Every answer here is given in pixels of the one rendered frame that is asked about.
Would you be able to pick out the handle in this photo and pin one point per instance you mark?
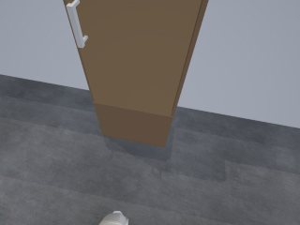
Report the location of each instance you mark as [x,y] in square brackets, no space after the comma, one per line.
[74,20]

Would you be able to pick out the cupboard door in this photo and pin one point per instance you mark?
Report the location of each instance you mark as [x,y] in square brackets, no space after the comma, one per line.
[136,50]

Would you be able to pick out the left robot thigh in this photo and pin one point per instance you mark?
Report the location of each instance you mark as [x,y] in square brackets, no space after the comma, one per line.
[114,219]

